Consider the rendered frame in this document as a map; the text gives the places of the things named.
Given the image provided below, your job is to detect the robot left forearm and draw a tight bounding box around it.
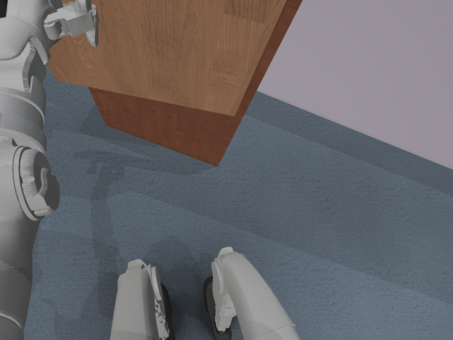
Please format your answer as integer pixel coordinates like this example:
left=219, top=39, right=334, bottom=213
left=0, top=17, right=50, bottom=156

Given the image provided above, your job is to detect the robot left hand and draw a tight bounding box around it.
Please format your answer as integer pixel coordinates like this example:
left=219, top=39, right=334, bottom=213
left=6, top=0, right=99, bottom=49

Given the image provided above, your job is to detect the cupboard door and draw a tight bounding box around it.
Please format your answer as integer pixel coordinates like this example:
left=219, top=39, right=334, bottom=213
left=47, top=0, right=286, bottom=116

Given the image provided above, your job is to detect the robot left upper arm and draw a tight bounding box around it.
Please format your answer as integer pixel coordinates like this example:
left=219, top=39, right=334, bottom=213
left=0, top=146, right=60, bottom=340

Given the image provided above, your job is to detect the robot right thigh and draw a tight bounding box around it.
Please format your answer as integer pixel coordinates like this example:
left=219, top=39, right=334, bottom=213
left=211, top=251, right=302, bottom=340

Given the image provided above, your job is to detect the robot right foot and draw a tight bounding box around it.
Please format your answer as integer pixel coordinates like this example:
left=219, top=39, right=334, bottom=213
left=203, top=276, right=231, bottom=340

